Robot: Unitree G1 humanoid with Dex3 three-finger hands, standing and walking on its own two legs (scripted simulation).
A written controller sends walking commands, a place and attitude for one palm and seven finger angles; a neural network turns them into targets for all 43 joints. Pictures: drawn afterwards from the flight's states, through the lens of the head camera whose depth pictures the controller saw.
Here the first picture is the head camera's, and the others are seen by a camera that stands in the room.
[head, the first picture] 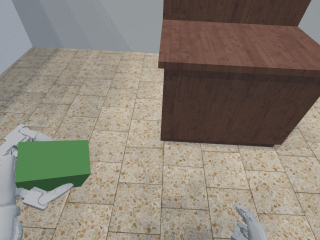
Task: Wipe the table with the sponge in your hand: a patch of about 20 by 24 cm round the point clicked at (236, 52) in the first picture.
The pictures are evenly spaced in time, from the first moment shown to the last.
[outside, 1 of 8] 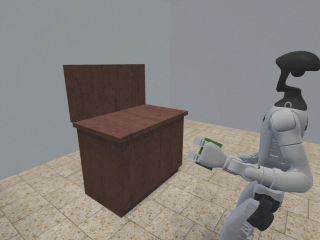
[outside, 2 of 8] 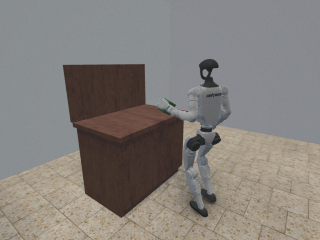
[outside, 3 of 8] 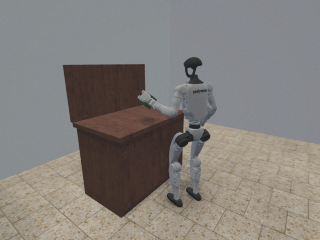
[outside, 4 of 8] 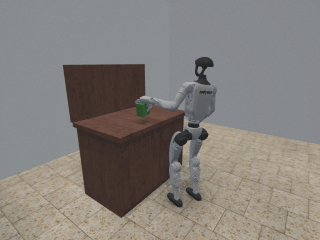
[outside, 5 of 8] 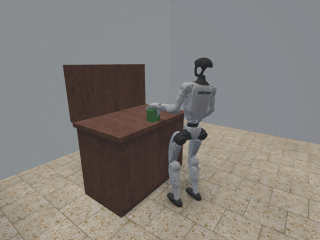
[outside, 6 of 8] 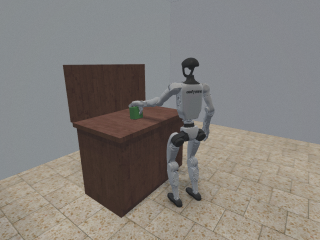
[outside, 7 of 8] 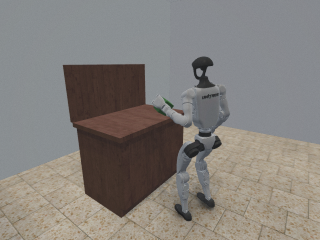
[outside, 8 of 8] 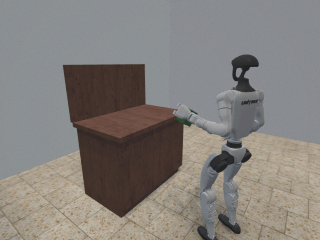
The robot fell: no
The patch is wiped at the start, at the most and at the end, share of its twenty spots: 0.00 1.00 1.00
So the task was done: yes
